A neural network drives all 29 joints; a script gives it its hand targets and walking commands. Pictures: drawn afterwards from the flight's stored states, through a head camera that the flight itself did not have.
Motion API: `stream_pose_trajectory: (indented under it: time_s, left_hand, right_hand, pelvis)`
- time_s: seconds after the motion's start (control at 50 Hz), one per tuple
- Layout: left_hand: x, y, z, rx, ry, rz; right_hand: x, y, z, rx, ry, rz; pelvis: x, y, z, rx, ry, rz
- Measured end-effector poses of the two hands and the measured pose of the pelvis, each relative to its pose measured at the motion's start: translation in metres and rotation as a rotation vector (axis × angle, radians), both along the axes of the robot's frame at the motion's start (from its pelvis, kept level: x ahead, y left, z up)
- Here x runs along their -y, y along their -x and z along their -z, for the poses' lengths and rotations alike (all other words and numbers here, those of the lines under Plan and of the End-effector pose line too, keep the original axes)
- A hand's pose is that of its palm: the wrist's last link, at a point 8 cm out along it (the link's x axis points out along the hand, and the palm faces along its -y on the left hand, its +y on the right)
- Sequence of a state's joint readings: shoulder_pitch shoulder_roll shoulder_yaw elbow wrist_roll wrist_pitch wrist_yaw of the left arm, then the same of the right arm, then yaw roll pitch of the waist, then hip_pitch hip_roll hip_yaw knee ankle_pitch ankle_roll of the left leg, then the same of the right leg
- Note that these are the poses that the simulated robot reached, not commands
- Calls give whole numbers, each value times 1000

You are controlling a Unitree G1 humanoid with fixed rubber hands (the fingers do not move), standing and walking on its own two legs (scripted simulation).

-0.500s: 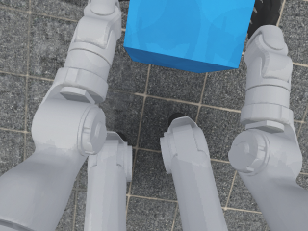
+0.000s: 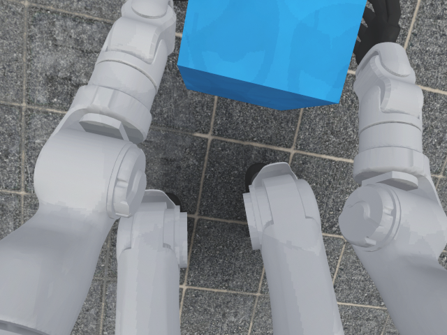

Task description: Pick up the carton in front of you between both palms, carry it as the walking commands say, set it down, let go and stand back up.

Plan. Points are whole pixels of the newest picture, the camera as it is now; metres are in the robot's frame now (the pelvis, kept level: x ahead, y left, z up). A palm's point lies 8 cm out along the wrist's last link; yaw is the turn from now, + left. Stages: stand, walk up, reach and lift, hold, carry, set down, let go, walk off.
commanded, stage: set down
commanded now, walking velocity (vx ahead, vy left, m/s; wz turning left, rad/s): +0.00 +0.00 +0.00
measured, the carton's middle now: (257, 33) +0.52 -0.14 -0.26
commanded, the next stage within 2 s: none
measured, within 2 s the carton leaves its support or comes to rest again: rests again in 0.74 s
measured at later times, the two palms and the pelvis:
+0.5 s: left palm out of the picture +0.57 +0.01 -0.19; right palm (368, 48) +0.46 -0.29 -0.18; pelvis -0.01 +0.00 -0.01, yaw -1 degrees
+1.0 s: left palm out of the picture +0.58 +0.02 -0.22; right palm (388, 52) +0.45 -0.34 -0.21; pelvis -0.01 -0.01 -0.03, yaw -2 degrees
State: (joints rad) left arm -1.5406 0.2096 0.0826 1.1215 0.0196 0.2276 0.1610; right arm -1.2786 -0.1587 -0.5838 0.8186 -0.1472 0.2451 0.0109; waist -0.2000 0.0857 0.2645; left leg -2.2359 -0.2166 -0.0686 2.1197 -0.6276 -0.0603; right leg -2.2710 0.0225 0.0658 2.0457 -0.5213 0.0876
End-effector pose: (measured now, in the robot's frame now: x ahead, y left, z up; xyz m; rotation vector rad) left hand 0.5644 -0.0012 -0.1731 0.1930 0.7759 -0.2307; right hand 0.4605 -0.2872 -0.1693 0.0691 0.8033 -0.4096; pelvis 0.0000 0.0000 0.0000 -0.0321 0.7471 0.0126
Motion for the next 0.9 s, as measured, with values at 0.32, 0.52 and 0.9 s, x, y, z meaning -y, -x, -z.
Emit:
stream_pose_trajectory:
  time_s: [0.32, 0.52, 0.9]
  left_hand:
    - [-6, 0, 13, -7, 3, 24]
    - [-8, -2, 14, 0, 25, 45]
    - [-27, -7, 52, 39, 6, 25]
  right_hand:
    - [-1, 1, 14, 1, -24, -34]
    - [0, 1, 15, 13, -28, -44]
    - [38, 16, 50, -18, 38, 54]
  pelvis:
    - [-2, 5, 9, 48, 5, 0]
    - [-4, 7, 14, 68, 11, 4]
    - [2, 6, 22, 103, 6, 25]
